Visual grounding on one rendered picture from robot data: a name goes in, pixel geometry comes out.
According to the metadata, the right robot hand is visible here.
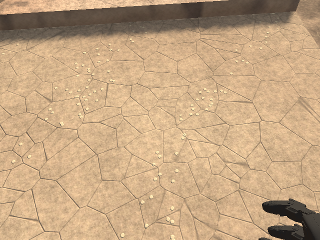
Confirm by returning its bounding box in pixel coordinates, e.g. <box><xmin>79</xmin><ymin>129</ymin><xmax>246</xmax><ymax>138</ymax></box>
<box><xmin>258</xmin><ymin>198</ymin><xmax>320</xmax><ymax>240</ymax></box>

